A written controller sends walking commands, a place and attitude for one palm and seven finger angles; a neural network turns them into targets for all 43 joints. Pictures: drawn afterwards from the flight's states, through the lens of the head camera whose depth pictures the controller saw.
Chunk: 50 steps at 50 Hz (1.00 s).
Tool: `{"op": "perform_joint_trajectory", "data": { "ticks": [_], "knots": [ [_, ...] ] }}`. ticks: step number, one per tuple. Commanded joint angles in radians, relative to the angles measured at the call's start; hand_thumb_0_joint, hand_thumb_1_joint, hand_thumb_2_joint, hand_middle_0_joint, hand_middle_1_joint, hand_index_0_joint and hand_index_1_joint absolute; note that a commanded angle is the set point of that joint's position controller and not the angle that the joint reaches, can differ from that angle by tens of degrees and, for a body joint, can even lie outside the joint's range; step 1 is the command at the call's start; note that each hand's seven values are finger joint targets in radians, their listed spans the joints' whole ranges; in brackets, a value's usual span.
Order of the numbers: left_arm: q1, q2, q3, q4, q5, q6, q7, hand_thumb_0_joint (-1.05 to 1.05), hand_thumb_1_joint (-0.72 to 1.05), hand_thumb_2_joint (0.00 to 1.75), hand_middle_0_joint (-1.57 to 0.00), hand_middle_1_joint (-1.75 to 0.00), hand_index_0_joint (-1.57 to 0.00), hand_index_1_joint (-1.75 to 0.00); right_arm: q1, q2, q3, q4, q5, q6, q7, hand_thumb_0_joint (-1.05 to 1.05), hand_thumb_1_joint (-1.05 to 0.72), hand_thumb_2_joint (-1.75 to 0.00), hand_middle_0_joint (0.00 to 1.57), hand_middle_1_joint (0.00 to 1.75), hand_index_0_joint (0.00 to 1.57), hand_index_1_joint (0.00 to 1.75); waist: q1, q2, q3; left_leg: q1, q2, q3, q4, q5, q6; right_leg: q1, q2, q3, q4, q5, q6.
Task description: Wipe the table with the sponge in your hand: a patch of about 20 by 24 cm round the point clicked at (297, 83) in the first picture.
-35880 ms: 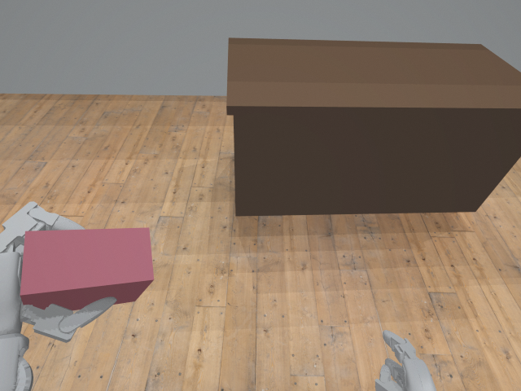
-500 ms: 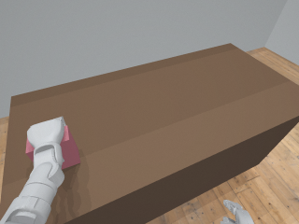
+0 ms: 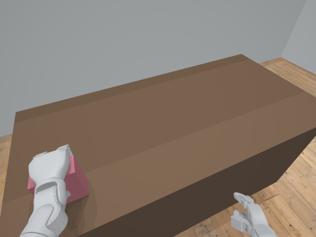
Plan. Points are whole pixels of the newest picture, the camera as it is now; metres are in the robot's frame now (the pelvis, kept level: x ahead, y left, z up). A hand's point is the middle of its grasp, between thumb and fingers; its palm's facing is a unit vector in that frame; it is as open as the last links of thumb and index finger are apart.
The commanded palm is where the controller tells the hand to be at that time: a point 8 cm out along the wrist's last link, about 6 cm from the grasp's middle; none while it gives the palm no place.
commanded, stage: wipe back along the first lane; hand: left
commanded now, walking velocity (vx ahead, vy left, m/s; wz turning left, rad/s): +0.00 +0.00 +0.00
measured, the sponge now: (63, 186) +0.25 +0.31 -0.03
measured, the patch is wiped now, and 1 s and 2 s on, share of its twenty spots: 0.90 0.95 0.95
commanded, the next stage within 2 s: lift the sponge slowly off the table in 0.30 s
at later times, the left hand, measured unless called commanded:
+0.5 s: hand (59, 188) +0.22 +0.29 +0.02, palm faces -0.01 -0.10 -0.99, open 10.5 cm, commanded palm +0.18 +0.27 +0.07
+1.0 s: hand (58, 190) +0.21 +0.28 +0.03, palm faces -0.02 -0.16 -0.99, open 10.5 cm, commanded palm +0.19 +0.27 +0.10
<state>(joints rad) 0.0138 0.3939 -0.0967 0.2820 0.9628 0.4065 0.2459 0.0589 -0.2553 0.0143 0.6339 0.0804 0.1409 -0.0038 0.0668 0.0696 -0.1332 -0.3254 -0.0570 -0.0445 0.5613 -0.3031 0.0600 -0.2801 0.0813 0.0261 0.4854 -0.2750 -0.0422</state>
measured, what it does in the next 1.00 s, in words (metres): stands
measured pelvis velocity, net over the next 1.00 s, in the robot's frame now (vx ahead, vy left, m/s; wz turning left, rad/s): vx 0.00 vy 0.00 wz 0.00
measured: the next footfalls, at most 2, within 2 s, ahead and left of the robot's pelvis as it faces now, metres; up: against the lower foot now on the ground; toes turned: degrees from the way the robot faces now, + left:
none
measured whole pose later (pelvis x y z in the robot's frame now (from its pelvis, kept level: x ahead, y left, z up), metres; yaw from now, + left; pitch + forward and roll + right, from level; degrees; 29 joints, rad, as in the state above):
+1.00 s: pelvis +0.00 +0.00 +0.00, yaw +0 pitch +0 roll -1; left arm 0.17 0.37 -0.12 0.04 0.93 0.44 0.15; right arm 0.02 -0.24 0.03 0.65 0.05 0.11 -0.03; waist 0.10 0.07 -0.08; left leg -0.22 -0.06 -0.04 0.50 -0.28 0.06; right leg -0.18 0.08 0.04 0.44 -0.26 -0.04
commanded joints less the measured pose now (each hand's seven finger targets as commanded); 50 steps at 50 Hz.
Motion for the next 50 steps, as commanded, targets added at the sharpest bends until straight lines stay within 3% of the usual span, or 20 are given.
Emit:
{"op": "perform_joint_trajectory", "data": {
  "ticks": [1, 5, 6, 7, 11, 14, 16, 17, 18, 23, 28, 32, 36, 39, 40, 41, 42, 46, 48, 50],
  "knots": [
    [-0.051, 0.063, 0.022, -0.116, -0.037, 0.020, -0.038, 0.00, 0.10, 1.30, -1.20, -1.60, -1.20, -1.60, -0.193, -0.119, -0.036, -0.158, 0.002, -0.043, -0.004, 0.00, -0.90, -0.90, 0.20, 0.30, 0.20, 0.30, 0.013, -0.072, -0.095, 0.068, 0.024, -0.059, -0.063, 0.301, -0.016, 0.077, -0.021, 0.047, -0.037, 0.340, -0.053],
    [-0.045, 0.061, 0.017, -0.110, -0.040, 0.038, -0.041, 0.00, 0.10, 1.30, -1.20, -1.60, -1.20, -1.60, -0.204, -0.113, -0.028, -0.159, 0.004, -0.041, -0.013, 0.00, -0.90, -0.90, 0.20, 0.30, 0.20, 0.30, 0.011, -0.106, -0.078, 0.061, 0.017, -0.051, -0.070, 0.263, -0.013, 0.088, -0.025, 0.047, -0.049, 0.321, -0.048],
    [-0.061, 0.098, 0.050, -0.124, -0.037, 0.038, -0.041, 0.00, 0.10, 1.30, -1.20, -1.60, -1.20, -1.60, -0.206, -0.121, -0.031, -0.153, 0.001, -0.040, -0.015, 0.00, -0.90, -0.90, 0.20, 0.30, 0.20, 0.30, 0.016, -0.088, -0.086, 0.063, 0.018, -0.055, -0.074, 0.255, -0.013, 0.091, -0.023, 0.061, -0.050, 0.306, -0.052],
    [-0.045, 0.057, 0.012, -0.133, -0.038, 0.040, -0.044, 0.00, 0.10, 1.30, -1.20, -1.60, -1.20, -1.60, -0.207, -0.110, -0.029, -0.167, 0.001, -0.041, -0.016, 0.00, -0.90, -0.90, 0.20, 0.30, 0.20, 0.30, 0.014, -0.073, -0.075, 0.059, 0.016, -0.052, -0.076, 0.248, -0.011, 0.091, -0.024, 0.048, -0.049, 0.288, -0.050],
    [-0.016, 0.096, 0.048, -0.133, -0.031, 0.032, -0.050, 0.00, 0.10, 1.30, -1.20, -1.60, -1.20, -1.60, -0.214, -0.116, -0.026, -0.157, 0.000, -0.046, -0.016, 0.00, -0.90, -0.90, 0.20, 0.30, 0.20, 0.30, 0.025, -0.074, -0.085, 0.068, 0.015, -0.058, -0.080, 0.252, -0.013, 0.101, -0.022, 0.066, -0.052, 0.291, -0.056],
    [0.043, 0.039, 0.000, -0.157, -0.036, 0.025, -0.054, 0.00, 0.10, 1.30, -1.20, -1.60, -1.20, -1.60, -0.223, -0.104, -0.025, -0.171, 0.001, -0.051, -0.012, 0.00, -0.90, -0.90, 0.20, 0.30, 0.20, 0.30, 0.025, -0.072, -0.075, 0.066, 0.015, -0.052, -0.080, 0.247, -0.012, 0.100, -0.023, 0.057, -0.053, 0.283, -0.052],
    [0.063, 0.060, 0.024, -0.184, -0.034, 0.021, -0.049, 0.00, 0.10, 1.30, -1.20, -1.60, -1.20, -1.60, -0.225, -0.109, -0.030, -0.168, -0.002, -0.055, -0.007, 0.00, -0.90, -0.90, 0.20, 0.30, 0.20, 0.30, 0.033, -0.062, -0.085, 0.080, 0.020, -0.060, -0.078, 0.265, -0.013, 0.099, -0.020, 0.062, -0.049, 0.296, -0.057],
    [0.104, 0.025, -0.005, -0.205, -0.044, 0.020, -0.048, 0.00, 0.10, 1.30, -1.20, -1.60, -1.20, -1.60, -0.224, -0.100, -0.029, -0.181, -0.002, -0.056, -0.005, 0.00, -0.90, -0.90, 0.20, 0.30, 0.20, 0.30, 0.032, -0.055, -0.085, 0.075, 0.019, -0.056, -0.078, 0.262, -0.011, 0.105, -0.022, 0.052, -0.046, 0.290, -0.054],
    [0.119, 0.045, 0.015, -0.188, -0.048, 0.025, -0.047, 0.00, 0.10, 1.30, -1.20, -1.60, -1.20, -1.60, -0.225, -0.102, -0.027, -0.176, 0.001, -0.056, -0.003, 0.00, -0.90, -0.90, 0.20, 0.30, 0.20, 0.30, 0.035, -0.088, -0.073, 0.069, 0.022, -0.060, -0.081, 0.255, -0.012, 0.103, -0.021, 0.049, -0.049, 0.286, -0.053],
    [0.031, 0.081, 0.043, -0.216, -0.044, 0.044, -0.037, 0.00, 0.10, 1.30, -1.20, -1.60, -1.20, -1.60, -0.244, -0.109, -0.027, -0.163, -0.001, -0.051, -0.016, 0.00, -0.90, -0.90, 0.20, 0.30, 0.20, 0.30, 0.028, -0.106, -0.050, 0.067, 0.017, -0.055, -0.092, 0.210, -0.008, 0.093, -0.021, 0.071, -0.069, 0.238, -0.048],
    [-0.034, 0.104, 0.045, -0.222, -0.020, 0.058, -0.044, 0.00, 0.10, 1.30, -1.20, -1.60, -1.20, -1.60, -0.242, -0.106, -0.024, -0.157, -0.002, -0.056, -0.026, 0.00, -0.90, -0.90, 0.20, 0.30, 0.20, 0.30, 0.031, -0.047, -0.047, 0.084, 0.017, -0.061, -0.108, 0.193, -0.006, 0.090, -0.020, 0.065, -0.081, 0.171, -0.054],
    [-0.078, 0.121, 0.049, -0.291, -0.004, 0.043, -0.056, 0.00, 0.10, 1.30, -1.20, -1.60, -1.20, -1.60, -0.250, -0.105, -0.025, -0.161, -0.008, -0.065, -0.029, 0.00, -0.90, -0.90, 0.20, 0.30, 0.20, 0.30, 0.035, -0.017, -0.101, 0.120, 0.017, -0.072, -0.108, 0.231, -0.005, 0.117, -0.019, 0.063, -0.073, 0.197, -0.059],
    [-0.064, 0.141, 0.070, -0.318, -0.014, 0.025, -0.060, 0.00, 0.10, 1.30, -1.20, -1.60, -1.20, -1.60, -0.249, -0.109, -0.025, -0.161, -0.015, -0.073, -0.030, 0.00, -0.90, -0.90, 0.20, 0.30, 0.20, 0.30, 0.034, -0.026, -0.085, 0.119, 0.023, -0.079, -0.118, 0.231, -0.008, 0.115, -0.014, 0.075, -0.077, 0.194, -0.063],
    [-0.084, 0.107, 0.040, -0.320, -0.006, 0.027, -0.063, 0.00, 0.10, 1.30, -1.20, -1.60, -1.20, -1.60, -0.254, -0.102, -0.024, -0.161, -0.014, -0.080, -0.031, 0.00, -0.90, -0.90, 0.20, 0.30, 0.20, 0.30, 0.030, -0.041, -0.068, 0.133, 0.024, -0.080, -0.116, 0.245, -0.006, 0.100, -0.016, 0.058, -0.085, 0.197, -0.060],
    [-0.074, 0.104, 0.039, -0.340, -0.009, 0.025, -0.063, 0.00, 0.10, 1.30, -1.20, -1.60, -1.20, -1.60, -0.254, -0.100, -0.026, -0.165, -0.017, -0.083, -0.030, 0.00, -0.90, -0.90, 0.20, 0.30, 0.20, 0.30, 0.033, -0.023, -0.074, 0.137, 0.024, -0.072, -0.115, 0.258, -0.006, 0.112, -0.019, 0.062, -0.083, 0.222, -0.061],
    [-0.085, 0.152, 0.079, -0.369, -0.010, 0.020, -0.059, 0.00, 0.10, 1.30, -1.20, -1.60, -1.20, -1.60, -0.252, -0.107, -0.028, -0.159, -0.020, -0.083, -0.031, 0.00, -0.90, -0.90, 0.20, 0.30, 0.20, 0.30, 0.037, -0.024, -0.095, 0.144, 0.026, -0.080, -0.118, 0.267, -0.007, 0.128, -0.016, 0.075, -0.079, 0.234, -0.065],
    [-0.094, 0.124, 0.051, -0.385, -0.004, 0.022, -0.060, 0.00, 0.10, 1.30, -1.20, -1.60, -1.20, -1.60, -0.260, -0.099, -0.024, -0.166, -0.019, -0.085, -0.030, 0.00, -0.90, -0.90, 0.20, 0.30, 0.20, 0.30, 0.038, -0.008, -0.106, 0.158, 0.021, -0.077, -0.112, 0.293, -0.005, 0.139, -0.021, 0.062, -0.076, 0.269, -0.063],
    [-0.038, 0.153, 0.081, -0.462, -0.011, 0.017, -0.061, 0.00, 0.10, 1.30, -1.20, -1.60, -1.20, -1.60, -0.268, -0.101, -0.026, -0.168, -0.025, -0.089, -0.024, 0.00, -0.90, -0.90, 0.20, 0.30, 0.20, 0.30, 0.043, -0.014, -0.125, 0.173, 0.025, -0.080, -0.110, 0.342, -0.008, 0.168, -0.022, 0.082, -0.068, 0.340, -0.065],
    [-0.025, 0.116, 0.047, -0.474, -0.005, 0.023, -0.064, 0.00, 0.10, 1.30, -1.20, -1.60, -1.20, -1.60, -0.271, -0.091, -0.025, -0.171, -0.024, -0.090, -0.023, 0.00, -0.90, -0.90, 0.20, 0.30, 0.20, 0.30, 0.039, -0.014, -0.111, 0.178, 0.024, -0.076, -0.107, 0.343, -0.007, 0.160, -0.023, 0.071, -0.072, 0.336, -0.061],
    [-0.071, 0.132, 0.048, -0.480, 0.011, 0.029, -0.065, 0.00, 0.10, 1.30, -1.20, -1.60, -1.20, -1.60, -0.274, -0.095, -0.020, -0.162, -0.025, -0.086, -0.024, 0.00, -0.90, -0.90, 0.20, 0.30, 0.20, 0.30, 0.033, -0.007, -0.097, 0.178, 0.029, -0.082, -0.116, 0.343, -0.010, 0.147, -0.021, 0.069, -0.077, 0.314, -0.063]
  ]
}}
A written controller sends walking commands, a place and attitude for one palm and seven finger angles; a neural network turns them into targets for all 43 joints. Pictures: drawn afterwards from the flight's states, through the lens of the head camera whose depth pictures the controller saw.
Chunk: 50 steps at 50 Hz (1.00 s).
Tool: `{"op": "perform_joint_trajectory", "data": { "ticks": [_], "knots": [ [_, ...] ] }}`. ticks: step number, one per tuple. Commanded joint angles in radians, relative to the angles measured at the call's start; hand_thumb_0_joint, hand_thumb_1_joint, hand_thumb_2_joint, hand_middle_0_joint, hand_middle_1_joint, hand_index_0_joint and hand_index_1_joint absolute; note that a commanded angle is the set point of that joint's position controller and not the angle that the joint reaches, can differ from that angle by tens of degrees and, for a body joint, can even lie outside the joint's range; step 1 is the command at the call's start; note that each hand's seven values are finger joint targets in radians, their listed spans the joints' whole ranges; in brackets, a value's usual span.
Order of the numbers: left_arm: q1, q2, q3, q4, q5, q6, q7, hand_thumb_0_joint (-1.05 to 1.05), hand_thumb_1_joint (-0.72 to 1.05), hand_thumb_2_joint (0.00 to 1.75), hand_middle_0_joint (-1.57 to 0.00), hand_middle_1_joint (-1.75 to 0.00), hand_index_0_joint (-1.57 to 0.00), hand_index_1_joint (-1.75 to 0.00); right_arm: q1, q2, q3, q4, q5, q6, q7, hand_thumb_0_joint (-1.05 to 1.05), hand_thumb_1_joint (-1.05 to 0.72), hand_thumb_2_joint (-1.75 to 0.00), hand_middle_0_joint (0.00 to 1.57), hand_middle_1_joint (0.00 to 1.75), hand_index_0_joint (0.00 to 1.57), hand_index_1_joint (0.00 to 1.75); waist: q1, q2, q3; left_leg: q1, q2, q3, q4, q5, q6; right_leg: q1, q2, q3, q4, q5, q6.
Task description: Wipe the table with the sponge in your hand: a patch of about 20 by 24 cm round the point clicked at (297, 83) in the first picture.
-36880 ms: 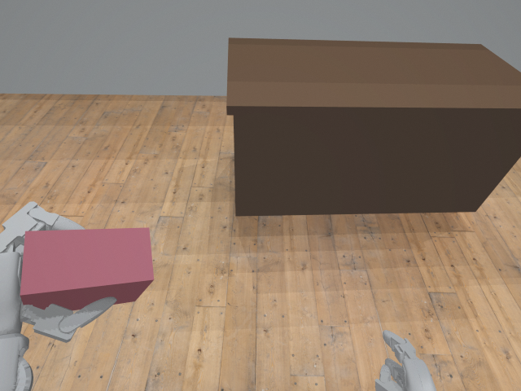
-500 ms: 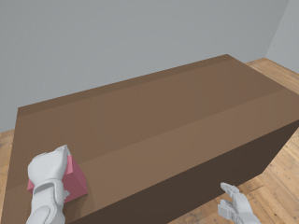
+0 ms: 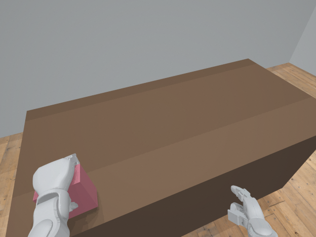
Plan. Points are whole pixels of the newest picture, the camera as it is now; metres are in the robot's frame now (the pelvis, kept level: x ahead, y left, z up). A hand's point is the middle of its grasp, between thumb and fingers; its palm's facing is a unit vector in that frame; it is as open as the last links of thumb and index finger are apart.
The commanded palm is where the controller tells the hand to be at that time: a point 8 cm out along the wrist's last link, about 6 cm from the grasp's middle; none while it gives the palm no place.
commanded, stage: lift the sponge slowly off the table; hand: left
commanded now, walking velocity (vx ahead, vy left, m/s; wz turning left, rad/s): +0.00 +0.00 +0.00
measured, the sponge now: (72, 197) +0.21 +0.28 -0.03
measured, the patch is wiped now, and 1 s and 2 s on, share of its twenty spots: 0.95 0.95 0.95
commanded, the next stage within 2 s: bring the sponge back beside the body in 1.50 s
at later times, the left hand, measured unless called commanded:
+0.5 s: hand (61, 180) +0.22 +0.28 +0.05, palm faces +0.00 -0.16 -0.99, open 10.5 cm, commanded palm +0.19 +0.28 +0.13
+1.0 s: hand (57, 170) +0.22 +0.28 +0.09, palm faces +0.06 -0.13 -0.99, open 10.5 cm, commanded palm +0.19 +0.27 +0.17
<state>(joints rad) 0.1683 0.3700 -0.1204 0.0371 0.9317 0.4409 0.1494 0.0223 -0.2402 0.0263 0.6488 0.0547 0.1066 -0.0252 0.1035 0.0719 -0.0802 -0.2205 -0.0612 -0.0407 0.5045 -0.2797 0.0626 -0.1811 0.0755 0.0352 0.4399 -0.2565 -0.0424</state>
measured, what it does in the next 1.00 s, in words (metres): stands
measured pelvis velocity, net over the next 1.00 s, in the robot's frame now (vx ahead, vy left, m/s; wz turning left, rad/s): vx -0.02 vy -0.01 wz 0.01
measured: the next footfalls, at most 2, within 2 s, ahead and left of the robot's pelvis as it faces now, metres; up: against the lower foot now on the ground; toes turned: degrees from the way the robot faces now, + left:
none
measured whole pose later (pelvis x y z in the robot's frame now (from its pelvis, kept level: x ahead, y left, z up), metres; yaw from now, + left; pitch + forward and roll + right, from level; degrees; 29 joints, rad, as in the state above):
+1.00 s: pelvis -0.02 -0.01 +0.00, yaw +1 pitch -4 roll -1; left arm 0.06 0.46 -0.10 -0.07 0.90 0.51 0.00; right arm -0.03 -0.26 0.06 0.67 0.06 0.11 -0.05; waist 0.11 0.09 -0.03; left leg -0.14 -0.06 -0.05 0.43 -0.22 0.04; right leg -0.11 0.08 0.03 0.38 -0.21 -0.06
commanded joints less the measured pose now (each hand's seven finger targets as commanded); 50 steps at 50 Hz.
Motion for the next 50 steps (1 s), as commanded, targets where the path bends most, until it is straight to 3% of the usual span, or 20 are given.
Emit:
{"op": "perform_joint_trajectory", "data": {
  "ticks": [1, 3, 6, 8, 10, 16, 17, 20, 22, 26, 28, 32, 35, 36, 39, 42, 43, 44, 46, 50],
  "knots": [
    [-0.272, 0.201, 0.104, -0.258, 0.044, -0.004, 0.035, 0.00, 0.10, 1.30, -1.20, -1.60, -1.20, -1.60, -0.241, -0.116, -0.032, -0.173, -0.002, -0.050, -0.007, 0.00, -0.90, -0.90, 0.20, 0.30, 0.20, 0.30, -0.004, 0.010, -0.135, 0.077, 0.039, -0.093, -0.069, 0.299, -0.011, 0.041, -0.010, 0.073, -0.038, 0.259, -0.068],
    [-0.297, 0.169, 0.071, -0.255, 0.056, 0.003, 0.037, 0.00, 0.10, 1.30, -1.20, -1.60, -1.20, -1.60, -0.251, -0.104, -0.028, -0.175, 0.000, -0.052, -0.010, 0.00, -0.90, -0.90, 0.20, 0.30, 0.20, 0.30, -0.003, 0.021, -0.130, 0.084, 0.036, -0.093, -0.072, 0.284, -0.010, 0.034, -0.010, 0.056, -0.042, 0.222, -0.067],
    [-0.341, 0.247, 0.134, -0.263, 0.055, 0.006, 0.038, 0.00, 0.10, 1.30, -1.20, -1.60, -1.20, -1.60, -0.260, -0.117, -0.024, -0.163, -0.002, -0.051, -0.019, 0.00, -0.90, -0.90, 0.20, 0.30, 0.20, 0.30, 0.005, 0.025, -0.151, 0.095, 0.037, -0.097, -0.087, 0.274, -0.011, 0.060, -0.011, 0.077, -0.052, 0.214, -0.072],
    [-0.334, 0.187, 0.081, -0.262, 0.057, 0.010, 0.032, 0.00, 0.10, 1.30, -1.20, -1.60, -1.20, -1.60, -0.267, -0.102, -0.024, -0.167, 0.000, -0.055, -0.021, 0.00, -0.90, -0.90, 0.20, 0.30, 0.20, 0.30, 0.003, 0.021, -0.153, 0.106, 0.032, -0.090, -0.081, 0.287, -0.011, 0.060, -0.012, 0.062, -0.053, 0.222, -0.069],
    [-0.331, 0.193, 0.085, -0.241, 0.053, 0.019, 0.023, 0.00, 0.10, 1.30, -1.20, -1.60, -1.20, -1.60, -0.269, -0.108, -0.021, -0.160, 0.000, -0.052, -0.021, 0.00, -0.90, -0.90, 0.20, 0.30, 0.20, 0.30, 0.001, 0.012, -0.154, 0.107, 0.032, -0.090, -0.087, 0.288, -0.013, 0.064, -0.015, 0.066, -0.062, 0.228, -0.068],
    [-0.257, 0.270, 0.165, -0.233, 0.020, 0.049, -0.013, 0.00, 0.10, 1.30, -1.20, -1.60, -1.20, -1.60, -0.291, -0.123, -0.013, -0.158, 0.003, -0.038, -0.017, 0.00, -0.90, -0.90, 0.20, 0.30, 0.20, 0.30, 0.013, -0.023, -0.150, 0.085, 0.022, -0.080, -0.090, 0.302, -0.015, 0.124, -0.027, 0.102, -0.061, 0.315, -0.065],
    [-0.270, 0.225, 0.121, -0.240, 0.022, 0.056, -0.023, 0.00, 0.10, 1.30, -1.20, -1.60, -1.20, -1.60, -0.295, -0.117, -0.008, -0.166, 0.004, -0.036, -0.017, 0.00, -0.90, -0.90, 0.20, 0.30, 0.20, 0.30, 0.009, -0.020, -0.159, 0.090, 0.018, -0.071, -0.083, 0.312, -0.010, 0.132, -0.032, 0.082, -0.060, 0.340, -0.059],
    [-0.278, 0.231, 0.114, -0.261, 0.023, 0.062, -0.041, 0.00, 0.10, 1.30, -1.20, -1.60, -1.20, -1.60, -0.298, -0.118, -0.010, -0.169, 0.006, -0.034, -0.016, 0.00, -0.90, -0.90, 0.20, 0.30, 0.20, 0.30, -0.001, -0.008, -0.134, 0.090, 0.022, -0.074, -0.088, 0.302, -0.012, 0.107, -0.031, 0.086, -0.067, 0.310, -0.058],
    [-0.302, 0.248, 0.124, -0.306, 0.022, 0.055, -0.047, 0.00, 0.10, 1.30, -1.20, -1.60, -1.20, -1.60, -0.302, -0.116, -0.009, -0.176, 0.003, -0.039, -0.019, 0.00, -0.90, -0.90, 0.20, 0.30, 0.20, 0.30, 0.008, 0.029, -0.153, 0.112, 0.020, -0.080, -0.084, 0.307, -0.004, 0.118, -0.032, 0.081, -0.070, 0.304, -0.061],
    [-0.331, 0.313, 0.174, -0.346, 0.019, 0.024, -0.052, 0.00, 0.10, 1.30, -1.20, -1.60, -1.20, -1.60, -0.297, -0.123, -0.011, -0.173, 0.000, -0.044, -0.029, 0.00, -0.90, -0.90, 0.20, 0.30, 0.20, 0.30, 0.003, 0.010, -0.151, 0.119, 0.022, -0.085, -0.089, 0.291, -0.003, 0.123, -0.030, 0.112, -0.078, 0.291, -0.063],
    [-0.315, 0.280, 0.155, -0.343, 0.026, 0.014, -0.048, 0.00, 0.10, 1.30, -1.20, -1.60, -1.20, -1.60, -0.294, -0.109, -0.011, -0.173, 0.000, -0.051, -0.028, 0.00, -0.90, -0.90, 0.20, 0.30, 0.20, 0.30, 0.008, 0.018, -0.150, 0.123, 0.021, -0.084, -0.091, 0.295, -0.003, 0.117, -0.031, 0.093, -0.079, 0.275, -0.061],
    [-0.370, 0.299, 0.163, -0.318, 0.027, 0.021, -0.046, 0.00, 0.10, 1.30, -1.20, -1.60, -1.20, -1.60, -0.299, -0.119, -0.008, -0.162, 0.002, -0.052, -0.035, 0.00, -0.90, -0.90, 0.20, 0.30, 0.20, 0.30, 0.008, 0.036, -0.130, 0.117, 0.022, -0.087, -0.107, 0.254, -0.005, 0.107, -0.029, 0.091, -0.099, 0.208, -0.064],
    [-0.374, 0.274, 0.137, -0.289, 0.021, 0.038, -0.058, 0.00, 0.10, 1.30, -1.20, -1.60, -1.20, -1.60, -0.310, -0.118, -0.010, -0.158, 0.007, -0.050, -0.034, 0.00, -0.90, -0.90, 0.20, 0.30, 0.20, 0.30, -0.001, 0.001, -0.103, 0.106, 0.025, -0.085, -0.120, 0.235, -0.011, 0.087, -0.032, 0.094, -0.108, 0.177, -0.060],
    [-0.381, 0.311, 0.170, -0.294, 0.009, 0.039, -0.059, 0.00, 0.10, 1.30, -1.20, -1.60, -1.20, -1.60, -0.314, -0.124, -0.011, -0.159, 0.007, -0.054, -0.036, 0.00, -0.90, -0.90, 0.20, 0.30, 0.20, 0.30, 0.002, 0.011, -0.096, 0.107, 0.026, -0.087, -0.124, 0.218, -0.010, 0.089, -0.030, 0.108, -0.113, 0.154, -0.063],
    [-0.379, 0.301, 0.157, -0.256, 0.012, 0.056, -0.081, 0.00, 0.10, 1.30, -1.20, -1.60, -1.20, -1.60, -0.318, -0.124, -0.004, -0.155, 0.008, -0.050, -0.037, 0.00, -0.90, -0.90, 0.20, 0.30, 0.20, 0.30, 0.007, -0.012, -0.114, 0.101, 0.019, -0.083, -0.118, 0.230, -0.009, 0.106, -0.038, 0.096, -0.111, 0.188, -0.057],
    [-0.387, 0.321, 0.171, -0.321, 0.010, 0.048, -0.089, 0.00, 0.10, 1.30, -1.20, -1.60, -1.20, -1.60, -0.323, -0.120, -0.003, -0.171, 0.007, -0.056, -0.034, 0.00, -0.90, -0.90, 0.20, 0.30, 0.20, 0.30, 0.019, 0.029, -0.165, 0.115, 0.017, -0.086, -0.118, 0.247, -0.006, 0.143, -0.039, 0.092, -0.097, 0.199, -0.059],
    [-0.362, 0.281, 0.140, -0.339, 0.007, 0.042, -0.093, 0.00, 0.10, 1.30, -1.20, -1.60, -1.20, -1.60, -0.326, -0.111, -0.005, -0.174, 0.007, -0.060, -0.031, 0.00, -0.90, -0.90, 0.20, 0.30, 0.20, 0.30, 0.013, 0.028, -0.157, 0.122, 0.019, -0.081, -0.115, 0.264, -0.008, 0.134, -0.040, 0.094, -0.095, 0.221, -0.058],
    [-0.331, 0.306, 0.168, -0.313, 0.003, 0.048, -0.097, 0.00, 0.10, 1.30, -1.20, -1.60, -1.20, -1.60, -0.320, -0.118, -0.004, -0.167, 0.005, -0.056, -0.030, 0.00, -0.90, -0.90, 0.20, 0.30, 0.20, 0.30, 0.018, 0.006, -0.144, 0.122, 0.020, -0.086, -0.112, 0.269, -0.007, 0.130, -0.040, 0.093, -0.101, 0.232, -0.058],
    [-0.397, 0.336, 0.177, -0.336, 0.007, 0.046, -0.101, 0.00, 0.10, 1.30, -1.20, -1.60, -1.20, -1.60, -0.320, -0.125, -0.003, -0.165, 0.005, -0.054, -0.033, 0.00, -0.90, -0.90, 0.20, 0.30, 0.20, 0.30, 0.004, 0.007, -0.120, 0.110, 0.026, -0.090, -0.125, 0.229, -0.009, 0.111, -0.034, 0.112, -0.110, 0.176, -0.059],
    [-0.436, 0.299, 0.139, -0.334, 0.022, 0.058, -0.104, 0.00, 0.10, 1.30, -1.20, -1.60, -1.20, -1.60, -0.331, -0.117, -0.001, -0.168, 0.009, -0.055, -0.033, 0.00, -0.90, -0.90, 0.20, 0.30, 0.20, 0.30, 0.007, 0.006, -0.114, 0.115, 0.028, -0.090, -0.133, 0.228, -0.012, 0.095, -0.036, 0.093, -0.113, 0.152, -0.057]
  ]
}}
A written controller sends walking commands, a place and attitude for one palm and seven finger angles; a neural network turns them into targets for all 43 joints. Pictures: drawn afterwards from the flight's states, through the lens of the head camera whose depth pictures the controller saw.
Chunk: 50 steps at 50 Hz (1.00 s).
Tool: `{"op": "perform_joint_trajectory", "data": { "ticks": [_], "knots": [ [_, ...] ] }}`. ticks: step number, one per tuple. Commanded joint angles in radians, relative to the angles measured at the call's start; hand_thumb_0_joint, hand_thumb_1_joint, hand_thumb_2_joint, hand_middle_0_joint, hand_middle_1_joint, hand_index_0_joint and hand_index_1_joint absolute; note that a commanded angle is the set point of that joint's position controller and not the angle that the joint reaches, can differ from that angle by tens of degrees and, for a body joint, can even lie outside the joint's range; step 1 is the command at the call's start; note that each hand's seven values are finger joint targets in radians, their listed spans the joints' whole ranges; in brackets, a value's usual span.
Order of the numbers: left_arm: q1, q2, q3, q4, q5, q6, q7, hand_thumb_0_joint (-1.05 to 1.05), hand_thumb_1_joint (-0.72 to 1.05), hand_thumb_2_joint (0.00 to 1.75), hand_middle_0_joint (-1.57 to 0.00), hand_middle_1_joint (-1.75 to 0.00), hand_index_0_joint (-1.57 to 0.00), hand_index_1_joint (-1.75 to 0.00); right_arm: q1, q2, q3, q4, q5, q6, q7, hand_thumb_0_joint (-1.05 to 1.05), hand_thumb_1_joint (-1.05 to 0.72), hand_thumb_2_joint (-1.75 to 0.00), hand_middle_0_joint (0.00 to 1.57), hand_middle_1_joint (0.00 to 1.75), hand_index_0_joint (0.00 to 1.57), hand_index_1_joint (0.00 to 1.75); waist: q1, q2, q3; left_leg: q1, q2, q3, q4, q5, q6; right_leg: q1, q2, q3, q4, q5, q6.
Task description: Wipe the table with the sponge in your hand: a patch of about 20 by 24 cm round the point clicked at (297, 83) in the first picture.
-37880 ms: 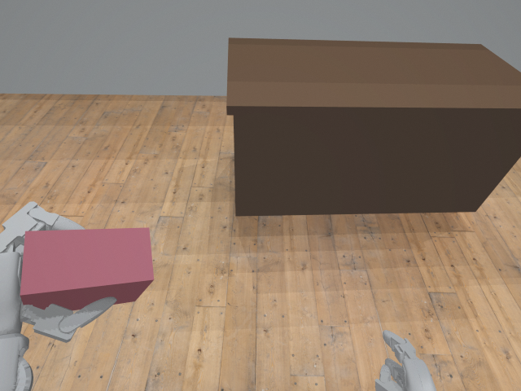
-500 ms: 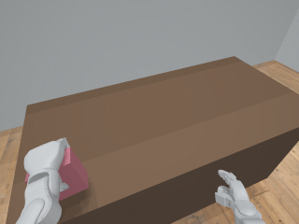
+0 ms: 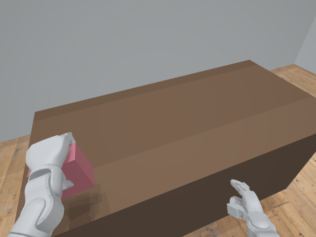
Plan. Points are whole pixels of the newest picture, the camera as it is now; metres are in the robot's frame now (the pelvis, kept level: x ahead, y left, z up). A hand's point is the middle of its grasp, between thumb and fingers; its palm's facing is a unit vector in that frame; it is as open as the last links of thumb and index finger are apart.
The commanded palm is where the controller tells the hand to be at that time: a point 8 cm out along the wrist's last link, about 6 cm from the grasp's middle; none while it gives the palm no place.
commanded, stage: lift the sponge slowly off the table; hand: left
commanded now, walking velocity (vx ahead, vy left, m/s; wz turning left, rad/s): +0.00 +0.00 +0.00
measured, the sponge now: (68, 176) +0.23 +0.29 +0.04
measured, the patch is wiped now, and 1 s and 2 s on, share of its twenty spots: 0.95 0.95 0.95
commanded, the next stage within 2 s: bring the sponge back beside the body in 0.50 s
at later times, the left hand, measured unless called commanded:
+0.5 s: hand (61, 155) +0.24 +0.28 +0.12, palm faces +0.14 -0.16 -0.98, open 10.5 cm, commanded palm +0.20 +0.28 +0.19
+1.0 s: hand (59, 161) +0.23 +0.28 +0.11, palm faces +0.12 -0.16 -0.98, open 10.5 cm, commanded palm +0.19 +0.27 +0.19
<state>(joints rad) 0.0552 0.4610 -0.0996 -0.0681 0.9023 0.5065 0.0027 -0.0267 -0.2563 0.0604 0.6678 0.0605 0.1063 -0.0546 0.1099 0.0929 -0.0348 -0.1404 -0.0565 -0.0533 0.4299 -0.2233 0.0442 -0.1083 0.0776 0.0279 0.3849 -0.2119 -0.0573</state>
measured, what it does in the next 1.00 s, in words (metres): stands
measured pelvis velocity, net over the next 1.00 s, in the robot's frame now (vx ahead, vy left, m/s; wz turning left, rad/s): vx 0.00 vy -0.01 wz -0.01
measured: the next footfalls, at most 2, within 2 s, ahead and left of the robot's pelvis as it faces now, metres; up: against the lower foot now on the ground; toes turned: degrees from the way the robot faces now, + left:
none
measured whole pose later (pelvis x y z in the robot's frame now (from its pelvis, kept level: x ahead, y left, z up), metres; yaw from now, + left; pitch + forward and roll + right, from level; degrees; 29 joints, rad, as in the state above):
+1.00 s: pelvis +0.00 -0.01 +0.00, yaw +0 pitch -4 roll +0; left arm 0.11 0.49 -0.07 -0.25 0.85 0.56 -0.04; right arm -0.04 -0.27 0.07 0.65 0.06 0.11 -0.05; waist 0.12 0.10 -0.03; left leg -0.14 -0.05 -0.05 0.44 -0.23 0.04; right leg -0.11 0.09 0.03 0.40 -0.22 -0.07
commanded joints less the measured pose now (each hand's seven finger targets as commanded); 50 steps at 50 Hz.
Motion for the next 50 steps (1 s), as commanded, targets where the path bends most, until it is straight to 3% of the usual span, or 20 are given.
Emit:
{"op": "perform_joint_trajectory", "data": {
  "ticks": [1, 3, 6, 9, 11, 15, 19, 21, 24, 26, 27, 31, 34, 36, 39, 41, 42, 46, 47, 50],
  "knots": [
    [-0.322, 0.253, 0.158, -0.259, 0.041, -0.012, 0.048, 0.00, 0.10, 1.30, -1.20, -1.60, -1.20, -1.60, -0.285, -0.105, -0.037, -0.192, 0.001, -0.060, -0.004, 0.00, -0.90, -0.90, 0.20, 0.30, 0.20, 0.30, 0.009, 0.001, -0.171, 0.038, 0.023, -0.080, -0.059, 0.163, 0.008, 0.038, -0.037, 0.121, -0.058, 0.103, -0.048],
    [-0.316, 0.220, 0.135, -0.246, 0.046, -0.006, 0.044, 0.00, 0.10, 1.30, -1.20, -1.60, -1.20, -1.60, -0.291, -0.096, -0.034, -0.187, 0.003, -0.061, -0.002, 0.00, -0.90, -0.90, 0.20, 0.30, 0.20, 0.30, 0.008, -0.026, -0.187, 0.042, 0.017, -0.076, -0.048, 0.186, 0.008, 0.046, -0.040, 0.113, -0.051, 0.134, -0.045],
    [-0.303, 0.280, 0.182, -0.282, 0.040, 0.006, 0.043, 0.00, 0.10, 1.30, -1.20, -1.60, -1.20, -1.60, -0.296, -0.110, -0.036, -0.186, 0.000, -0.055, 0.001, 0.00, -0.90, -0.90, 0.20, 0.30, 0.20, 0.30, 0.015, -0.007, -0.203, 0.043, 0.019, -0.075, -0.049, 0.207, 0.006, 0.073, -0.042, 0.138, -0.045, 0.182, -0.049],
    [-0.290, 0.220, 0.140, -0.257, 0.026, 0.031, 0.033, 0.00, 0.10, 1.30, -1.20, -1.60, -1.20, -1.60, -0.304, -0.101, -0.029, -0.192, 0.005, -0.053, 0.003, 0.00, -0.90, -0.90, 0.20, 0.30, 0.20, 0.30, 0.014, -0.021, -0.179, 0.040, 0.018, -0.073, -0.050, 0.207, 0.006, 0.052, -0.045, 0.113, -0.053, 0.171, -0.044],
    [-0.319, 0.281, 0.180, -0.291, 0.022, 0.032, 0.031, 0.00, 0.10, 1.30, -1.20, -1.60, -1.20, -1.60, -0.307, -0.110, -0.032, -0.189, 0.005, -0.051, 0.002, 0.00, -0.90, -0.90, 0.20, 0.30, 0.20, 0.30, 0.009, -0.005, -0.168, 0.034, 0.023, -0.077, -0.054, 0.186, 0.003, 0.047, -0.042, 0.138, -0.053, 0.151, -0.049],
    [-0.297, 0.215, 0.122, -0.335, 0.014, 0.044, 0.011, 0.00, 0.10, 1.30, -1.20, -1.60, -1.20, -1.60, -0.318, -0.097, -0.028, -0.204, 0.009, -0.049, 0.006, 0.00, -0.90, -0.90, 0.20, 0.30, 0.20, 0.30, 0.006, -0.015, -0.186, 0.051, 0.021, -0.076, -0.046, 0.223, 0.006, 0.047, -0.046, 0.116, -0.044, 0.187, -0.042],
    [-0.321, 0.218, 0.123, -0.330, 0.008, 0.053, 0.004, 0.00, 0.10, 1.30, -1.20, -1.60, -1.20, -1.60, -0.314, -0.096, -0.021, -0.207, 0.007, -0.050, -0.001, 0.00, -0.90, -0.90, 0.20, 0.30, 0.20, 0.30, 0.007, -0.025, -0.172, 0.051, 0.026, -0.079, -0.050, 0.200, 0.007, 0.027, -0.043, 0.109, -0.055, 0.145, -0.043],
    [-0.337, 0.282, 0.174, -0.342, 0.008, 0.053, 0.011, 0.00, 0.10, 1.30, -1.20, -1.60, -1.20, -1.60, -0.314, -0.106, -0.023, -0.202, 0.006, -0.047, -0.004, 0.00, -0.90, -0.90, 0.20, 0.30, 0.20, 0.30, 0.008, -0.007, -0.167, 0.042, 0.029, -0.079, -0.054, 0.183, 0.004, 0.030, -0.041, 0.134, -0.051, 0.135, -0.049],
    [-0.344, 0.237, 0.138, -0.276, 0.013, 0.069, 0.004, 0.00, 0.10, 1.30, -1.20, -1.60, -1.20, -1.60, -0.313, -0.104, -0.015, -0.196, 0.009, -0.036, -0.007, 0.00, -0.90, -0.90, 0.20, 0.30, 0.20, 0.30, 0.002, -0.047, -0.156, 0.027, 0.025, -0.070, -0.052, 0.176, 0.002, 0.020, -0.044, 0.116, -0.059, 0.126, -0.042],
    [-0.342, 0.297, 0.187, -0.301, 0.007, 0.069, 0.008, 0.00, 0.10, 1.30, -1.20, -1.60, -1.20, -1.60, -0.316, -0.110, -0.020, -0.198, 0.009, -0.036, -0.008, 0.00, -0.90, -0.90, 0.20, 0.30, 0.20, 0.30, 0.011, -0.017, -0.169, 0.027, 0.026, -0.072, -0.055, 0.159, 0.002, 0.028, -0.043, 0.142, -0.058, 0.105, -0.047],
    [-0.348, 0.253, 0.149, -0.295, 0.012, 0.073, 0.004, 0.00, 0.10, 1.30, -1.20, -1.60, -1.20, -1.60, -0.319, -0.102, -0.015, -0.208, 0.011, -0.037, -0.009, 0.00, -0.90, -0.90, 0.20, 0.30, 0.20, 0.30, 0.012, -0.010, -0.191, 0.026, 0.021, -0.068, -0.048, 0.167, 0.005, 0.040, -0.046, 0.118, -0.048, 0.115, -0.044],
    [-0.371, 0.291, 0.168, -0.310, 0.016, 0.069, 0.000, 0.00, 0.10, 1.30, -1.20, -1.60, -1.20, -1.60, -0.317, -0.110, -0.018, -0.203, 0.011, -0.042, -0.009, 0.00, -0.90, -0.90, 0.20, 0.30, 0.20, 0.30, 0.009, 0.016, -0.208, 0.039, 0.023, -0.072, -0.046, 0.180, 0.004, 0.045, -0.046, 0.135, -0.044, 0.137, -0.049],
    [-0.299, 0.238, 0.136, -0.296, 0.010, 0.066, -0.009, 0.00, 0.10, 1.30, -1.20, -1.60, -1.20, -1.60, -0.309, -0.101, -0.017, -0.210, 0.008, -0.048, -0.005, 0.00, -0.90, -0.90, 0.20, 0.30, 0.20, 0.30, 0.011, -0.008, -0.209, 0.039, 0.021, -0.071, -0.035, 0.207, 0.007, 0.051, -0.050, 0.112, -0.039, 0.173, -0.042],
    [-0.322, 0.289, 0.172, -0.344, 0.011, 0.053, -0.006, 0.00, 0.10, 1.30, -1.20, -1.60, -1.20, -1.60, -0.308, -0.109, -0.020, -0.209, 0.006, -0.049, -0.007, 0.00, -0.90, -0.90, 0.20, 0.30, 0.20, 0.30, 0.008, 0.001, -0.210, 0.041, 0.023, -0.074, -0.034, 0.198, 0.007, 0.054, -0.048, 0.135, -0.036, 0.169, -0.046],
    [-0.269, 0.258, 0.161, -0.309, 0.010, 0.050, -0.008, 0.00, 0.10, 1.30, -1.20, -1.60, -1.20, -1.60, -0.303, -0.104, -0.018, -0.208, 0.006, -0.047, -0.005, 0.00, -0.90, -0.90, 0.20, 0.30, 0.20, 0.30, 0.009, -0.044, -0.182, 0.025, 0.020, -0.073, -0.031, 0.190, 0.009, 0.040, -0.049, 0.117, -0.041, 0.154, -0.037],
    [-0.310, 0.315, 0.203, -0.356, 0.010, 0.041, 0.002, 0.00, 0.10, 1.30, -1.20, -1.60, -1.20, -1.60, -0.306, -0.111, -0.021, -0.207, 0.005, -0.048, -0.007, 0.00, -0.90, -0.90, 0.20, 0.30, 0.20, 0.30, 0.011, -0.007, -0.180, 0.035, 0.024, -0.077, -0.037, 0.184, 0.008, 0.036, -0.048, 0.142, -0.043, 0.147, -0.045],
    [-0.278, 0.260, 0.164, -0.354, 0.008, 0.043, 0.003, 0.00, 0.10, 1.30, -1.20, -1.60, -1.20, -1.60, -0.305, -0.100, -0.023, -0.219, 0.005, -0.051, -0.005, 0.00, -0.90, -0.90, 0.20, 0.30, 0.20, 0.30, 0.015, -0.001, -0.187, 0.029, 0.019, -0.073, -0.030, 0.191, 0.011, 0.046, -0.048, 0.119, -0.035, 0.150, -0.042],
    [-0.245, 0.289, 0.195, -0.419, 0.000, 0.031, 0.013, 0.00, 0.10, 1.30, -1.20, -1.60, -1.20, -1.60, -0.311, -0.105, -0.027, -0.218, 0.004, -0.056, 0.001, 0.00, -0.90, -0.90, 0.20, 0.30, 0.20, 0.30, 0.020, 0.010, -0.194, 0.050, 0.022, -0.080, -0.029, 0.212, 0.008, 0.049, -0.046, 0.145, -0.032, 0.183, -0.047],
    [-0.213, 0.251, 0.172, -0.414, -0.001, 0.035, 0.014, 0.00, 0.10, 1.30, -1.20, -1.60, -1.20, -1.60, -0.306, -0.096, -0.027, -0.224, 0.004, -0.057, 0.004, 0.00, -0.90, -0.90, 0.20, 0.30, 0.20, 0.30, 0.024, 0.017, -0.212, 0.045, 0.020, -0.078, -0.024, 0.224, 0.010, 0.065, -0.046, 0.120, -0.023, 0.191, -0.045],
    [-0.173, 0.249, 0.179, -0.411, -0.011, 0.041, 0.012, 0.00, 0.10, 1.30, -1.20, -1.60, -1.20, -1.60, -0.307, -0.099, -0.027, -0.219, 0.005, -0.050, 0.006, 0.00, -0.90, -0.90, 0.20, 0.30, 0.20, 0.30, 0.018, -0.036, -0.184, 0.048, 0.023, -0.076, -0.019, 0.233, 0.009, 0.042, -0.051, 0.130, -0.033, 0.218, -0.038]
  ]
}}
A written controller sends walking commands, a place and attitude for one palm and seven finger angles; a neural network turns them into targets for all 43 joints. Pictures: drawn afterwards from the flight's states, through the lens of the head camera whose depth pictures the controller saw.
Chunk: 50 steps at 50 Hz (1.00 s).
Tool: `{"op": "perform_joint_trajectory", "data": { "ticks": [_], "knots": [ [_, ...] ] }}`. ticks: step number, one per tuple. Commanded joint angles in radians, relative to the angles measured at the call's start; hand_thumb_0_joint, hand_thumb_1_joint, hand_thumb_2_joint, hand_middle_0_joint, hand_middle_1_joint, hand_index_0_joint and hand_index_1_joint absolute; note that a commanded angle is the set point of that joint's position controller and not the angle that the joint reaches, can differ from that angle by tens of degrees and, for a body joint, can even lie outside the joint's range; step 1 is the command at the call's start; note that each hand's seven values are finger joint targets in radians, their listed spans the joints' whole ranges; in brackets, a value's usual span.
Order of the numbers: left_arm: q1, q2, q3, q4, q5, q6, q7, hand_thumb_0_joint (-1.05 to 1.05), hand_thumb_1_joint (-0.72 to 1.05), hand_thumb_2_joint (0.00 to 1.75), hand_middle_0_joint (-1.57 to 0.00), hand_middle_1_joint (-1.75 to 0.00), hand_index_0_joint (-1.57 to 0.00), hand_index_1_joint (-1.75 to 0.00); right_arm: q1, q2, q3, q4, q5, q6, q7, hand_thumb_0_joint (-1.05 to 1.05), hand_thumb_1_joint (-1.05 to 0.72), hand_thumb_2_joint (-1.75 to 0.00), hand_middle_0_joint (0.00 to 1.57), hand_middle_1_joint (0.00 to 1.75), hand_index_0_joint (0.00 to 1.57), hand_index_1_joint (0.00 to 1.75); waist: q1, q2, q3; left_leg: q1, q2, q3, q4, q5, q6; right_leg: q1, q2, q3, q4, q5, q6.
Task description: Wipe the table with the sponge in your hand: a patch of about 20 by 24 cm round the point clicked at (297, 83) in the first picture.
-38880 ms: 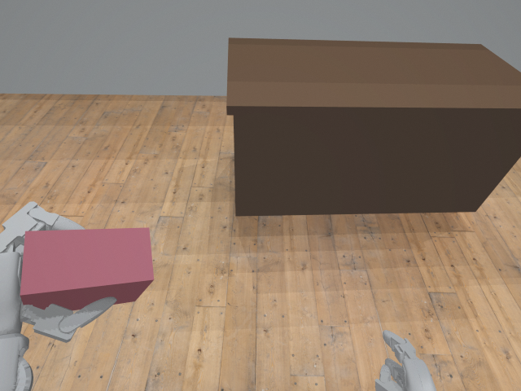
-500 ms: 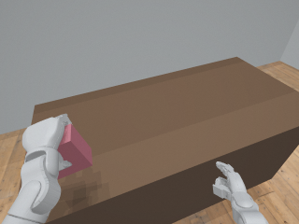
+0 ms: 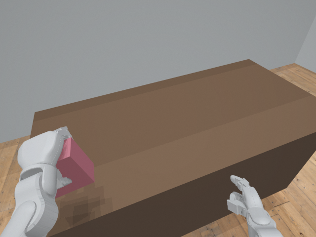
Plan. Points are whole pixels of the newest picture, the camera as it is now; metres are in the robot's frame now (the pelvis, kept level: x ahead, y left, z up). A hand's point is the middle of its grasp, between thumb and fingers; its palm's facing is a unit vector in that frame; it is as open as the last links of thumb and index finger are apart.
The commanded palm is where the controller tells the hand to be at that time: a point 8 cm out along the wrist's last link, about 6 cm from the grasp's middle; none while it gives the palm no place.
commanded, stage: bring the sponge back beside the body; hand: left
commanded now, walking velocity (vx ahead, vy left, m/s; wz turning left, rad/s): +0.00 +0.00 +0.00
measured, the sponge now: (66, 172) +0.23 +0.28 +0.07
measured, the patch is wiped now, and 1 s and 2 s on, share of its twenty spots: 0.95 0.95 0.95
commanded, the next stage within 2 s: step back with the hand held close in 1.18 s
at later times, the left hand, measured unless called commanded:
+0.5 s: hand (50, 172) +0.20 +0.29 +0.11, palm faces +0.15 -0.19 -0.97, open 10.5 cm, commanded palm +0.16 +0.28 +0.18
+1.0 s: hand (44, 184) +0.17 +0.29 +0.11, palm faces +0.16 -0.21 -0.97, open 10.5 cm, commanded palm +0.13 +0.28 +0.18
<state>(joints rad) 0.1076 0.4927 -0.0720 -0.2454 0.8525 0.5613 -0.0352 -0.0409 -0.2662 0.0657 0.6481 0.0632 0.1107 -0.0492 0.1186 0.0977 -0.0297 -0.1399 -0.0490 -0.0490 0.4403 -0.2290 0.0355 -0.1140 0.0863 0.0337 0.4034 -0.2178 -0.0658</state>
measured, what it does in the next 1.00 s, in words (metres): stands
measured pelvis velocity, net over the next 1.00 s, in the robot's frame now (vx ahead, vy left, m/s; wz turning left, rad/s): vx -0.02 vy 0.00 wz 0.00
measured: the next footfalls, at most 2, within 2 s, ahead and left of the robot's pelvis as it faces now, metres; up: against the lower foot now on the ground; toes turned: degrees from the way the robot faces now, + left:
none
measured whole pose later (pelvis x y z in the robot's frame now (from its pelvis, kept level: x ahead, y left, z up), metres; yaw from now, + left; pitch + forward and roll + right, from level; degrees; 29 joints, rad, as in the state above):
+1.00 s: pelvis -0.02 +0.00 +0.00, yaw +0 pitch -6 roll -1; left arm 0.28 0.49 -0.04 -0.37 0.81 0.54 0.00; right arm -0.03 -0.25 0.07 0.64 0.06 0.09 -0.06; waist 0.13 0.10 -0.03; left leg -0.13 -0.04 -0.05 0.46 -0.22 0.03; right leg -0.10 0.09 0.03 0.41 -0.20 -0.06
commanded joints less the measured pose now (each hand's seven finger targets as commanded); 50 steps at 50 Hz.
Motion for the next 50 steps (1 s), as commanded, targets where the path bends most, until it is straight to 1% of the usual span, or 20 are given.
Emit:
{"op": "perform_joint_trajectory", "data": {
  "ticks": [1, 2, 6, 9, 11, 14, 16, 19, 21, 24, 26, 29, 31, 34, 36, 39, 41, 44, 46, 50],
  "knots": [
    [-0.243, 0.258, 0.183, -0.239, 0.035, -0.013, 0.055, 0.00, 0.10, 1.30, -1.20, -1.60, -1.20, -1.60, -0.291, -0.098, -0.032, -0.194, 0.001, -0.056, -0.002, 0.00, -0.90, -0.90, 0.20, 0.30, 0.20, 0.30, 0.007, -0.038, -0.178, 0.042, 0.019, -0.083, -0.033, 0.217, 0.016, 0.044, -0.055, 0.141, -0.054, 0.202, -0.035],
    [-0.220, 0.210, 0.149, -0.235, 0.033, -0.009, 0.054, 0.00, 0.10, 1.30, -1.20, -1.60, -1.20, -1.60, -0.291, -0.089, -0.032, -0.203, 0.002, -0.055, 0.000, 0.00, -0.90, -0.90, 0.20, 0.30, 0.20, 0.30, 0.007, -0.029, -0.175, 0.032, 0.017, -0.077, -0.033, 0.212, 0.018, 0.045, -0.054, 0.115, -0.051, 0.186, -0.030],
    [-0.241, 0.244, 0.172, -0.256, 0.026, -0.006, 0.060, 0.00, 0.10, 1.30, -1.20, -1.60, -1.20, -1.60, -0.297, -0.096, -0.030, -0.199, 0.003, -0.050, -0.006, 0.00, -0.90, -0.90, 0.20, 0.30, 0.20, 0.30, 0.004, -0.016, -0.155, 0.037, 0.023, -0.084, -0.046, 0.178, 0.015, 0.021, -0.051, 0.138, -0.066, 0.128, -0.034],
    [-0.212, 0.195, 0.137, -0.231, 0.030, -0.005, 0.058, 0.00, 0.10, 1.30, -1.20, -1.60, -1.20, -1.60, -0.298, -0.088, -0.029, -0.200, 0.001, -0.053, -0.008, 0.00, -0.90, -0.90, 0.20, 0.30, 0.20, 0.30, 0.005, -0.019, -0.153, 0.041, 0.019, -0.080, -0.038, 0.189, 0.017, 0.017, -0.051, 0.115, -0.067, 0.132, -0.033],
    [-0.224, 0.254, 0.179, -0.284, 0.032, -0.011, 0.063, 0.00, 0.10, 1.30, -1.20, -1.60, -1.20, -1.60, -0.302, -0.094, -0.029, -0.201, -0.001, -0.056, -0.011, 0.00, -0.90, -0.90, 0.20, 0.30, 0.20, 0.30, 0.011, 0.003, -0.181, 0.052, 0.019, -0.082, -0.037, 0.198, 0.017, 0.043, -0.053, 0.142, -0.059, 0.163, -0.037],
    [-0.156, 0.195, 0.144, -0.268, 0.023, -0.009, 0.059, 0.00, 0.10, 1.30, -1.20, -1.60, -1.20, -1.60, -0.297, -0.085, -0.028, -0.203, -0.001, -0.055, -0.006, 0.00, -0.90, -0.90, 0.20, 0.30, 0.20, 0.30, 0.008, -0.011, -0.175, 0.051, 0.017, -0.081, -0.032, 0.214, 0.017, 0.041, -0.052, 0.118, -0.062, 0.171, -0.032],
    [-0.189, 0.242, 0.176, -0.299, 0.023, -0.014, 0.063, 0.00, 0.10, 1.30, -1.20, -1.60, -1.20, -1.60, -0.298, -0.092, -0.029, -0.202, 0.000, -0.056, -0.009, 0.00, -0.90, -0.90, 0.20, 0.30, 0.20, 0.30, 0.003, -0.011, -0.154, 0.046, 0.024, -0.085, -0.038, 0.181, 0.017, 0.024, -0.048, 0.145, -0.070, 0.125, -0.036],
    [-0.143, 0.197, 0.152, -0.255, 0.023, -0.008, 0.060, 0.00, 0.10, 1.30, -1.20, -1.60, -1.20, -1.60, -0.294, -0.088, -0.027, -0.199, -0.002, -0.053, -0.009, 0.00, -0.90, -0.90, 0.20, 0.30, 0.20, 0.30, 0.004, -0.037, -0.137, 0.036, 0.022, -0.081, -0.038, 0.178, 0.016, 0.012, -0.049, 0.120, -0.076, 0.112, -0.030],
    [-0.164, 0.254, 0.196, -0.306, 0.022, -0.011, 0.065, 0.00, 0.10, 1.30, -1.20, -1.60, -1.20, -1.60, -0.303, -0.093, -0.027, -0.203, -0.004, -0.054, -0.011, 0.00, -0.90, -0.90, 0.20, 0.30, 0.20, 0.30, 0.013, -0.002, -0.149, 0.042, 0.023, -0.083, -0.042, 0.174, 0.017, 0.027, -0.049, 0.145, -0.072, 0.117, -0.037],
    [-0.120, 0.190, 0.150, -0.284, 0.017, -0.012, 0.058, 0.00, 0.10, 1.30, -1.20, -1.60, -1.20, -1.60, -0.302, -0.085, -0.025, -0.207, -0.001, -0.055, -0.008, 0.00, -0.90, -0.90, 0.20, 0.30, 0.20, 0.30, 0.009, -0.022, -0.136, 0.038, 0.021, -0.082, -0.038, 0.174, 0.018, 0.014, -0.050, 0.117, -0.077, 0.099, -0.030],
    [-0.133, 0.238, 0.185, -0.333, 0.017, -0.020, 0.064, 0.00, 0.10, 1.30, -1.20, -1.60, -1.20, -1.60, -0.305, -0.090, -0.029, -0.209, -0.003, -0.060, -0.010, 0.00, -0.90, -0.90, 0.20, 0.30, 0.20, 0.30, 0.012, 0.009, -0.144, 0.043, 0.024, -0.083, -0.039, 0.163, 0.018, 0.019, -0.048, 0.147, -0.074, 0.092, -0.036],
    [-0.077, 0.186, 0.154, -0.316, 0.011, -0.022, 0.060, 0.00, 0.10, 1.30, -1.20, -1.60, -1.20, -1.60, -0.300, -0.083, -0.028, -0.208, -0.003, -0.062, -0.006, 0.00, -0.90, -0.90, 0.20, 0.30, 0.20, 0.30, 0.010, -0.010, -0.128, 0.039, 0.021, -0.081, -0.035, 0.162, 0.018, 0.008, -0.048, 0.123, -0.080, 0.080, -0.030],
    [-0.106, 0.237, 0.187, -0.367, 0.011, -0.034, 0.066, 0.00, 0.10, 1.30, -1.20, -1.60, -1.20, -1.60, -0.301, -0.089, -0.031, -0.212, -0.004, -0.068, -0.010, 0.00, -0.90, -0.90, 0.20, 0.30, 0.20, 0.30, 0.011, 0.011, -0.134, 0.044, 0.024, -0.084, -0.039, 0.146, 0.019, 0.010, -0.046, 0.146, -0.079, 0.065, -0.035],
    [-0.053, 0.183, 0.159, -0.336, 0.006, -0.037, 0.067, 0.00, 0.10, 1.30, -1.20, -1.60, -1.20, -1.60, -0.295, -0.081, -0.030, -0.210, -0.004, -0.071, -0.008, 0.00, -0.90, -0.90, 0.20, 0.30, 0.20, 0.30, 0.011, -0.005, -0.104, 0.032, 0.024, -0.086, -0.044, 0.133, 0.018, -0.008, -0.043, 0.118, -0.086, 0.032, -0.030],
    [-0.069, 0.246, 0.208, -0.374, 0.009, -0.045, 0.076, 0.00, 0.10, 1.30, -1.20, -1.60, -1.20, -1.60, -0.295, -0.088, -0.033, -0.211, -0.007, -0.074, -0.011, 0.00, -0.90, -0.90, 0.20, 0.30, 0.20, 0.30, 0.018, 0.004, -0.123, 0.034, 0.026, -0.087, -0.045, 0.124, 0.019, 0.010, -0.043, 0.149, -0.081, 0.033, -0.037],
    [-0.016, 0.187, 0.177, -0.354, 0.007, -0.046, 0.077, 0.00, 0.10, 1.30, -1.20, -1.60, -1.20, -1.60, -0.290, -0.082, -0.032, -0.207, -0.006, -0.073, -0.005, 0.00, -0.90, -0.90, 0.20, 0.30, 0.20, 0.30, 0.014, -0.021, -0.112, 0.031, 0.025, -0.085, -0.042, 0.143, 0.017, 0.002, -0.041, 0.119, -0.082, 0.046, -0.032],
    [-0.040, 0.235, 0.206, -0.388, 0.007, -0.050, 0.081, 0.00, 0.10, 1.30, -1.20, -1.60, -1.20, -1.60, -0.295, -0.090, -0.035, -0.210, -0.006, -0.075, -0.008, 0.00, -0.90, -0.90, 0.20, 0.30, 0.20, 0.30, 0.016, 0.005, -0.115, 0.034, 0.028, -0.084, -0.043, 0.124, 0.019, 0.002, -0.041, 0.148, -0.083, 0.034, -0.035],
    [-0.013, 0.176, 0.169, -0.333, 0.003, -0.046, 0.080, 0.00, 0.10, 1.30, -1.20, -1.60, -1.20, -1.60, -0.284, -0.082, -0.033, -0.200, -0.005, -0.078, -0.005, 0.00, -0.90, -0.90, 0.20, 0.30, 0.20, 0.30, 0.009, -0.029, -0.088, 0.024, 0.026, -0.083, -0.044, 0.126, 0.016, -0.013, -0.041, 0.121, -0.090, 0.028, -0.030],
    [-0.067, 0.217, 0.186, -0.358, 0.003, -0.047, 0.078, 0.00, 0.10, 1.30, -1.20, -1.60, -1.20, -1.60, -0.290, -0.088, -0.033, -0.205, -0.004, -0.082, -0.012, 0.00, -0.90, -0.90, 0.20, 0.30, 0.20, 0.30, 0.004, -0.008, -0.078, 0.028, 0.029, -0.082, -0.048, 0.090, 0.019, -0.026, -0.042, 0.148, -0.100, -0.006, -0.034],
    [-0.060, 0.184, 0.160, -0.334, 0.006, -0.050, 0.074, 0.00, 0.10, 1.30, -1.20, -1.60, -1.20, -1.60, -0.288, -0.084, -0.030, -0.200, -0.004, -0.084, -0.016, 0.00, -0.90, -0.90, 0.20, 0.30, 0.20, 0.30, 0.007, -0.010, -0.088, 0.029, 0.023, -0.080, -0.052, 0.086, 0.019, -0.023, -0.044, 0.122, -0.100, -0.018, -0.026]
  ]
}}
